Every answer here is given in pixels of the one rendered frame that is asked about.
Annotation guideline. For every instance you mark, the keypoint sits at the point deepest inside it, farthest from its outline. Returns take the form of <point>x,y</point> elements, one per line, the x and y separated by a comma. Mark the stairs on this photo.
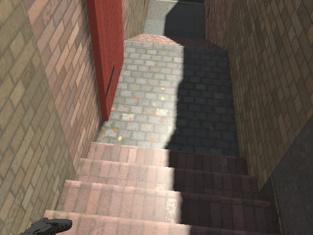
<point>132,190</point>
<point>174,40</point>

